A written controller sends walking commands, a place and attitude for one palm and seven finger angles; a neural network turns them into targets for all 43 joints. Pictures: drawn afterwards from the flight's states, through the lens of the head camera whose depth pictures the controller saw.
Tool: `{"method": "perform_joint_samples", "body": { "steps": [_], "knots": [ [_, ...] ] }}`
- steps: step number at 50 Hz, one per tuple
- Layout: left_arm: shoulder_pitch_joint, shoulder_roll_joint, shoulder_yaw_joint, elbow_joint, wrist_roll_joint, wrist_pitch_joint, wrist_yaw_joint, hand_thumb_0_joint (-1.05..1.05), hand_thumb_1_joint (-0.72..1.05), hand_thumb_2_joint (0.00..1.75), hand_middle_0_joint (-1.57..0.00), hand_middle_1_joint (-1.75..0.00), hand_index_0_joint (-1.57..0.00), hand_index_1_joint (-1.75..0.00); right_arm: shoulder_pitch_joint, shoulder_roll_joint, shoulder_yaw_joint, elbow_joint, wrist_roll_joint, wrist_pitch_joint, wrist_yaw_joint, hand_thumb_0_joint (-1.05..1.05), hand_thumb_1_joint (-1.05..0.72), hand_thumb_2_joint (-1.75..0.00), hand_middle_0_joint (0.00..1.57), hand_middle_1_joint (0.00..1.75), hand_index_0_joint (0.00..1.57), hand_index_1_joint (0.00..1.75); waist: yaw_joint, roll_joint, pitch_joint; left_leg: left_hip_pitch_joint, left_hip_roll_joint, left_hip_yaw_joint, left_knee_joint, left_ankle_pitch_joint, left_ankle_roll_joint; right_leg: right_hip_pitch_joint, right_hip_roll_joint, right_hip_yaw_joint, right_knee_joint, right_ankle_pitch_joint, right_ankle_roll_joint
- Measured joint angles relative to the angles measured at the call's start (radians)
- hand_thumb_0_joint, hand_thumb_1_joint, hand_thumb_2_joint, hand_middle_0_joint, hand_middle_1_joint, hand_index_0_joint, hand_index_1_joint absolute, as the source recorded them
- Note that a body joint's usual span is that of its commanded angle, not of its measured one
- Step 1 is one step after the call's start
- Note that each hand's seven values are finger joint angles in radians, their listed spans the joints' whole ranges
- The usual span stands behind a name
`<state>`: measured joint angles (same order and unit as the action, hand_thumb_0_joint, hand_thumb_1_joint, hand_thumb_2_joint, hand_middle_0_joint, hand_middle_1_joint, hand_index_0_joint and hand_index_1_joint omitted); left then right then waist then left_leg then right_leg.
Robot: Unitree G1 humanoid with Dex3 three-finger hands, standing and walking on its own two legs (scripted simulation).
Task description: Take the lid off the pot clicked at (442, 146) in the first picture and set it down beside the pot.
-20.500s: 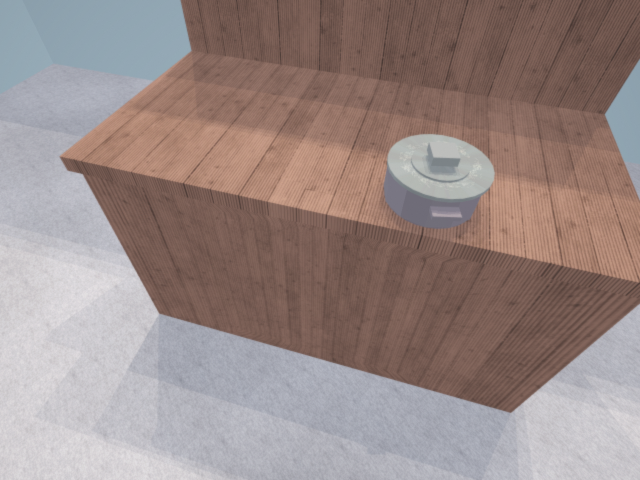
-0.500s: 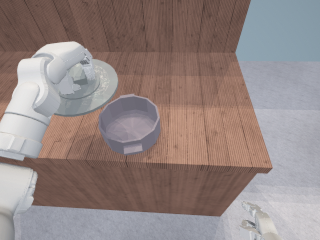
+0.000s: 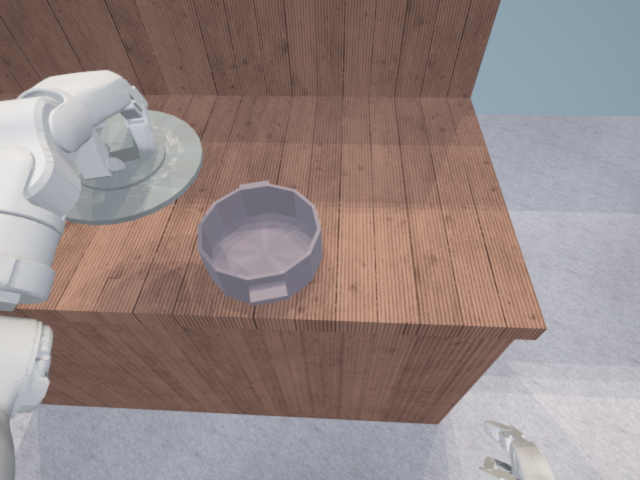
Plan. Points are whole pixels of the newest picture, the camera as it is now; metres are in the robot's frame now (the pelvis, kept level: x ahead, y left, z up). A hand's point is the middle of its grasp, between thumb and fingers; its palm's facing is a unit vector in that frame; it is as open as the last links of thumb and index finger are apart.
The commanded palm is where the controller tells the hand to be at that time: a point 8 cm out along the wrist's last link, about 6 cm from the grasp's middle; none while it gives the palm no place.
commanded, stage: move the lid sideways beside the pot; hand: left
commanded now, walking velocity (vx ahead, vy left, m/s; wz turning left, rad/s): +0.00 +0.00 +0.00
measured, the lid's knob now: (113, 144) +0.46 +0.28 +0.18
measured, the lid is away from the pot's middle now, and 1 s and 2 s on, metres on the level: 0.16 0.24 0.24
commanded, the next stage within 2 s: lower the lid onto the table in 0.80 s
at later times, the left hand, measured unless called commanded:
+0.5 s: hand (49, 153) +0.42 +0.33 +0.19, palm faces -0.29 -0.11 -0.95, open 7.0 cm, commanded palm +0.41 +0.33 +0.28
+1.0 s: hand (38, 153) +0.42 +0.35 +0.19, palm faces -0.29 -0.13 -0.95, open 7.0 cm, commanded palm +0.42 +0.34 +0.27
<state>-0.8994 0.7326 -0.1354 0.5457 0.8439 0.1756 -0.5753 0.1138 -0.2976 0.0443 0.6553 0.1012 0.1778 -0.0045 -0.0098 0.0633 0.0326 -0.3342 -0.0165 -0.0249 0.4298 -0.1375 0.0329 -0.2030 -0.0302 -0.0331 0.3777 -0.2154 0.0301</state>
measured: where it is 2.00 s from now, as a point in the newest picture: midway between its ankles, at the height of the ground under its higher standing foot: outside the picture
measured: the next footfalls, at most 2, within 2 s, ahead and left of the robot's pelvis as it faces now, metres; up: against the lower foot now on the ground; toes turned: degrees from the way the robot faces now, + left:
none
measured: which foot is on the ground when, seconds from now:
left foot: down 0.00-1.00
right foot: down 0.00-1.00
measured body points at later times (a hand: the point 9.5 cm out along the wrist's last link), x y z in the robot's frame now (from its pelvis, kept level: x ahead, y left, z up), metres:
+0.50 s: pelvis +0.01 +0.00 +0.00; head +0.06 +0.00 +0.45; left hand +0.43 +0.34 +0.24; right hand +0.14 -0.27 -0.12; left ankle +0.05 +0.10 -0.74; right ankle -0.01 -0.15 -0.74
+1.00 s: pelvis +0.01 +0.00 +0.00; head +0.07 +0.00 +0.44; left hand +0.43 +0.35 +0.24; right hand +0.14 -0.26 -0.12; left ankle +0.05 +0.10 -0.74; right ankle -0.01 -0.15 -0.74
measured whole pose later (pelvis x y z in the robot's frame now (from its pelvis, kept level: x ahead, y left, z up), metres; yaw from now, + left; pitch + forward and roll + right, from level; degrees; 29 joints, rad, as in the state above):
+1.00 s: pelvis +0.01 +0.00 +0.00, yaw +1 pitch +5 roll -2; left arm -0.93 0.88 0.00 0.72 0.85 0.01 -0.59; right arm 0.14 -0.30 0.04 0.68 0.11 0.20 -0.02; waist -0.02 0.05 0.04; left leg -0.39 -0.01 -0.04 0.48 -0.17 0.03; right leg -0.23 -0.02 -0.05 0.37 -0.22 0.03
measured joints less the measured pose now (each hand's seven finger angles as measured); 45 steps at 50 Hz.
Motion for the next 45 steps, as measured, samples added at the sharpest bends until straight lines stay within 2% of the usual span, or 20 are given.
{"method": "perform_joint_samples", "body": {
  "steps": [17, 28, 38, 45],
  "knots": [
    [0.014, 0.103, 0.102, 0.082, 0.002, -0.086, -0.017, 0.01, 0.13, 1.04, -0.58, -0.76, -0.81, -0.92, 0.027, -0.019, -0.014, 0.012, 0.006, 0.015, -0.013, 0.01, -0.90, -0.90, 0.20, 0.30, 0.20, 0.30, -0.012, -0.013, 0.011, -0.024, 0.012, -0.008, 0.031, -0.023, -0.005, -0.008, 0.014, -0.006, -0.001, -0.007, -0.004],
    [0.030, 0.147, 0.154, 0.089, 0.002, -0.133, -0.017, 0.01, 0.13, 1.04, -0.58, -0.76, -0.81, -0.92, 0.033, -0.016, -0.016, 0.017, 0.006, 0.018, -0.015, 0.01, -0.90, -0.90, 0.20, 0.30, 0.20, 0.30, -0.005, -0.016, 0.013, -0.038, 0.010, -0.014, 0.045, -0.035, -0.002, -0.011, 0.013, -0.012, -0.006, -0.011, -0.003],
    [0.018, 0.160, 0.163, 0.113, 0.007, -0.148, -0.019, 0.01, 0.13, 1.04, -0.58, -0.76, -0.81, -0.92, 0.023, -0.010, -0.013, 0.013, 0.008, 0.025, -0.013, 0.01, -0.90, -0.90, 0.20, 0.30, 0.20, 0.30, -0.001, -0.011, 0.010, -0.048, 0.005, -0.017, 0.049, -0.034, 0.001, -0.018, 0.009, -0.016, -0.005, -0.010, 0.000],
    [-0.016, 0.149, 0.133, 0.148, 0.013, -0.154, -0.021, 0.01, 0.13, 1.04, -0.58, -0.76, -0.81, -0.92, 0.024, -0.006, -0.008, 0.021, 0.010, 0.023, -0.018, 0.01, -0.90, -0.90, 0.21, 0.30, 0.20, 0.30, 0.002, -0.014, 0.010, -0.052, 0.004, -0.020, 0.048, -0.030, 0.002, -0.020, 0.009, -0.019, -0.007, -0.007, -0.001]
  ]
}}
